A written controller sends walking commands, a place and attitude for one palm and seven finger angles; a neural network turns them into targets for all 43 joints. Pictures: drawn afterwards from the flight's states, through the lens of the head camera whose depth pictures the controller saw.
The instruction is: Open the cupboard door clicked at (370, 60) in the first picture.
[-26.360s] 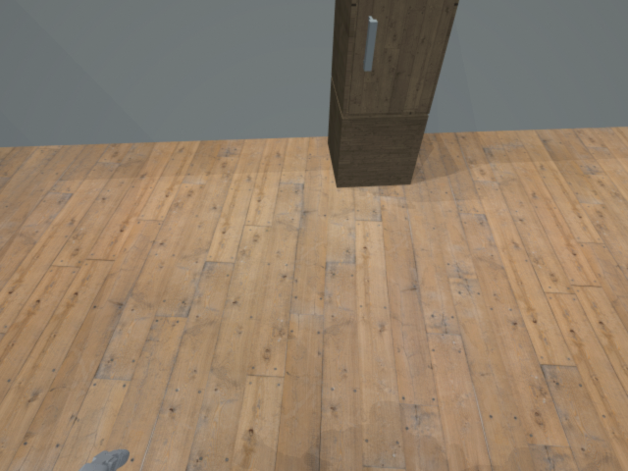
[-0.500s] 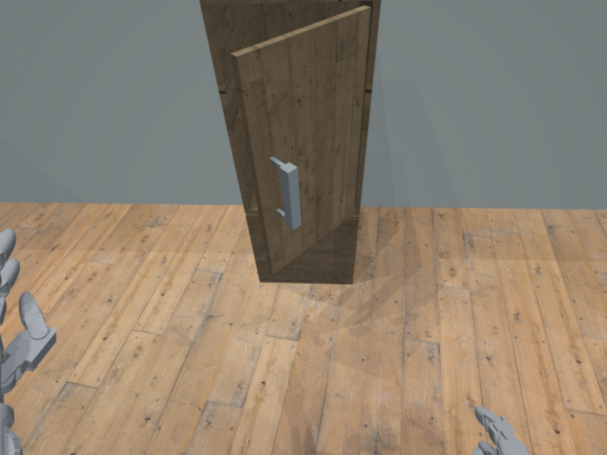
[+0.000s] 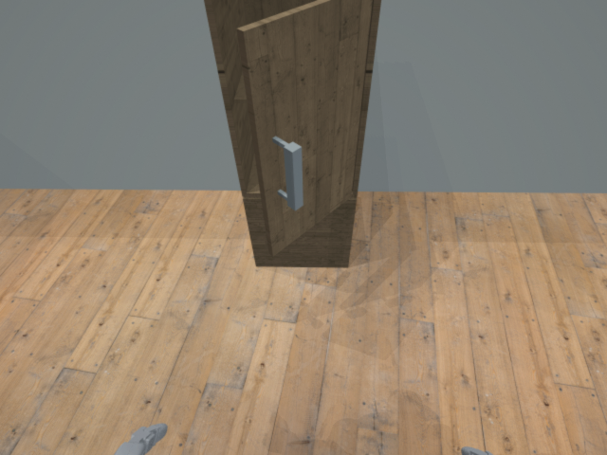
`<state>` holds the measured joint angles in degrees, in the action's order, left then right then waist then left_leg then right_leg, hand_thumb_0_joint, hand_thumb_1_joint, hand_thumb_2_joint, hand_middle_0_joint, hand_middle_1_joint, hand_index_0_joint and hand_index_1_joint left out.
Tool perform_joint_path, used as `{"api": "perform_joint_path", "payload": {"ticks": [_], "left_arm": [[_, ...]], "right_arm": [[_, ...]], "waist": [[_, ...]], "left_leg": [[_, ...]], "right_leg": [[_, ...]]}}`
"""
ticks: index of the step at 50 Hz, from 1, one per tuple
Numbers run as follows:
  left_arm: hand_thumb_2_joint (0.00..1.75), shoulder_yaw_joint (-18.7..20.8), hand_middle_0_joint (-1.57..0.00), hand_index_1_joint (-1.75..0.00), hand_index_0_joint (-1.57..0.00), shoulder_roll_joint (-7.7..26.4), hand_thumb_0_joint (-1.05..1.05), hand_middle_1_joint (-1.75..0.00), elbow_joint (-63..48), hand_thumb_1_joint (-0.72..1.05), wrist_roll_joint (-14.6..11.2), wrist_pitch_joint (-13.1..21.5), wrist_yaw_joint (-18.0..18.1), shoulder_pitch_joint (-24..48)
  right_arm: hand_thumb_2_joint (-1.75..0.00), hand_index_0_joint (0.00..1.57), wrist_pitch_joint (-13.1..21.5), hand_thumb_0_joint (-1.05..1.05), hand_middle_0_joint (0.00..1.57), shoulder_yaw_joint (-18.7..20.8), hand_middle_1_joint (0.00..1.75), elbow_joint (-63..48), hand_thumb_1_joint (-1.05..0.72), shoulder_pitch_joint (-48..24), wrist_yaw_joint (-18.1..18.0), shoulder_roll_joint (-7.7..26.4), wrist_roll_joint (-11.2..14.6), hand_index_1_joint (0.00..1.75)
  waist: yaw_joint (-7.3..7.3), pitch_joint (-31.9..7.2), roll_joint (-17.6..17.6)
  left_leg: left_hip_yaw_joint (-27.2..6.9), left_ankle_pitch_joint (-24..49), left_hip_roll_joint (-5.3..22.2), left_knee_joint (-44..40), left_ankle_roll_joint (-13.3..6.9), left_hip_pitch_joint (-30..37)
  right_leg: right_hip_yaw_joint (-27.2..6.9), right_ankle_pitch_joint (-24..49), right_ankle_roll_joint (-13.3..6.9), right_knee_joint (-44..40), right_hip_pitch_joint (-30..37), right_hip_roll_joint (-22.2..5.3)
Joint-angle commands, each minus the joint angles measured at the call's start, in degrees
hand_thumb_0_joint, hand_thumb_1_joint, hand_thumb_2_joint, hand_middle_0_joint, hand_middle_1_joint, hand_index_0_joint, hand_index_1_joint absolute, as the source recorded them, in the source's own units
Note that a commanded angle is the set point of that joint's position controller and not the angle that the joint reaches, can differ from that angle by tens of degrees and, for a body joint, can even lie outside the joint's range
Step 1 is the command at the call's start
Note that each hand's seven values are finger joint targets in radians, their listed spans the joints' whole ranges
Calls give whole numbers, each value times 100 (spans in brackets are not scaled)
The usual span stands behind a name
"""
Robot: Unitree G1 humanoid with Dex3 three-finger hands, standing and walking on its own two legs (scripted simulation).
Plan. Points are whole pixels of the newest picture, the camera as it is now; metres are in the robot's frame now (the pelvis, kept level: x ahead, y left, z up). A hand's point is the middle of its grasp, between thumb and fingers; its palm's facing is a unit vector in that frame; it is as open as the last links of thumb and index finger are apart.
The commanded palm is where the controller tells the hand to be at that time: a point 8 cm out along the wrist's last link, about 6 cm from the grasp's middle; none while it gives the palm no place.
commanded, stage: let the arm hang, fingers relaxed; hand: left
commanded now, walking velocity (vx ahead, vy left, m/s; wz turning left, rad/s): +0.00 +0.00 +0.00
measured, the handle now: (286, 173) +0.68 +0.07 -0.05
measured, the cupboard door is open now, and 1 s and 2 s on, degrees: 47 47 47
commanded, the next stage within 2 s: look to check the result in 0.84 s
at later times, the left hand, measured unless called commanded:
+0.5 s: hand out of the picture -0.03 +0.22 -0.16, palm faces +0.04 -0.96 -0.26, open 7.4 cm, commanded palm none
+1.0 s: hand out of the picture +0.05 +0.20 -0.16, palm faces +0.00 -0.98 -0.22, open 7.4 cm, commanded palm none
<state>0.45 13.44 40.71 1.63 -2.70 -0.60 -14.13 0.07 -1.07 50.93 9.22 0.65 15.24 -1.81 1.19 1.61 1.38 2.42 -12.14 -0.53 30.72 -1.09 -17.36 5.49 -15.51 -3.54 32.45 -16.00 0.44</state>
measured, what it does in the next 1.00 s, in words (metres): stands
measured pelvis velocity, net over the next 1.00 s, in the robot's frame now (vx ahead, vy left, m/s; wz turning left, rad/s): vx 0.02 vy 0.01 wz -0.01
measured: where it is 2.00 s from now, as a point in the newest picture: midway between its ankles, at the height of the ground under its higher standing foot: outside the picture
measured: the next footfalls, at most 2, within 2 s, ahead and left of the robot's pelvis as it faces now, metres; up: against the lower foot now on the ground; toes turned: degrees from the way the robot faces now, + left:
none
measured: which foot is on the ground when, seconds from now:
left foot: down 0.00-1.00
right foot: down 0.00-1.00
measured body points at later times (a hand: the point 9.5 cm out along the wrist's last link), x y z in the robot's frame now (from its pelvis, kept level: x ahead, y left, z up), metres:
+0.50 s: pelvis +0.00 +0.02 +0.01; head +0.00 +0.01 +0.46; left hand -0.03 +0.27 -0.14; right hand -0.02 -0.20 -0.16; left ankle +0.05 +0.11 -0.73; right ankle +0.02 -0.08 -0.73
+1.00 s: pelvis +0.02 +0.01 +0.01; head +0.04 +0.01 +0.46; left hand +0.05 +0.25 -0.14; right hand +0.04 -0.23 -0.14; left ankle +0.05 +0.11 -0.73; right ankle +0.02 -0.08 -0.73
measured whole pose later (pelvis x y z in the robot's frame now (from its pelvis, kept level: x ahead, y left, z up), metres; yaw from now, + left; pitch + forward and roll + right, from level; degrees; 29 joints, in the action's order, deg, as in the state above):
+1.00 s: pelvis +0.02 +0.01 +0.01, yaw +0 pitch -2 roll +0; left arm 0.7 10.9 65.3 0.5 0.7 0.9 -11.6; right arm 0.3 0.0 65.5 12.1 -1.3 11.3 -1.4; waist 0.5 3.2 0.3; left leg 2.7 -9.1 -1.1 20.4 -1.8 -9.8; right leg 4.8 -11.5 -2.3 21.0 -8.1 0.6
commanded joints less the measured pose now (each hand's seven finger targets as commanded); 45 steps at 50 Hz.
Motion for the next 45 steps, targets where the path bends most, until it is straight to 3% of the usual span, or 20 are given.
{"api": "perform_joint_path", "payload": {"ticks": [1, 6, 12, 16, 26, 32, 35, 45], "left_arm": [[90, 161, -20, -30, -20, 838, 0, -30, 278, 90, -45, 279, 155, 93], [90, 200, -20, -30, -20, 654, 0, -30, 1306, 90, -80, 286, 181, -330], [90, 194, -20, -30, -20, 611, 0, -30, 1925, 90, -82, 293, 174, -350], [90, 189, -20, -30, -20, 502, 0, -30, 2139, 90, -83, 289, 193, -389], [90, 191, -20, -30, -20, 458, 0, -30, 2287, 90, -65, 307, 220, -421], [90, 189, -20, -30, -20, 501, 0, -30, 2261, 90, -68, 365, 232, -274], [90, 161, -20, -30, -20, 470, 0, -30, 2273, 90, -77, 379, 233, -185], [90, 165, -20, -30, -20, 590, 0, -30, 2280, 90, -92, 427, 227, 22]], "right_arm": [[-90, 20, 6, 0, 20, 115, 30, -73, -90, -53, -70, 502, -8, 30], [-90, 20, -62, 0, 20, 131, 30, 463, -90, 368, -157, 246, 2, 30], [-90, 20, -93, 0, 20, 244, 30, 855, -90, 916, -211, 273, 36, 30], [-90, 20, -76, 0, 20, 262, 30, 1028, -90, 1127, -233, 203, 30, 30], [-90, 20, 9, 0, 20, 280, 30, 1152, -90, 942, -237, 194, 35, 30], [-90, 20, 49, 0, 20, 267, 30, 1174, -90, 832, -221, 172, 55, 30], [-90, 20, 58, 0, 20, 239, 30, 1214, -90, 723, -217, 131, 48, 30], [-90, 20, 91, 0, 20, 230, 30, 1253, -90, 492, -226, 280, 59, 30]], "waist": [[-112, -174, 349], [-149, -184, 1108], [-89, 253, 54], [-61, 368, -153], [-142, 441, -58], [-121, 288, -192], [-104, 266, -43], [-93, 90, -25]], "left_leg": [[-802, 10, 552, -925, -121, 192], [-762, -932, 491, -1182, -74, -75], [-852, -1066, 567, -1231, -143, 5], [-864, -1029, 581, -1256, -173, 51], [-1029, -1032, 694, -1638, -205, -41], [-850, -377, 652, -1518, -165, 276], [-779, -78, 623, -1482, -130, 430], [-691, 523, 652, -1434, -88, 727]], "right_leg": [[-1055, -442, 18, -1197, 146, -665], [-1013, -640, -46, -1465, 560, -654], [-929, -1125, -69, -1713, 131, -637], [-903, -1138, -62, -1682, 0, -637], [-804, -467, 4, -1414, 223, -590], [-825, -149, 21, -1486, 314, -654], [-859, 32, 35, -1526, 326, -705], [-869, 511, 43, -1621, 601, -737]]}}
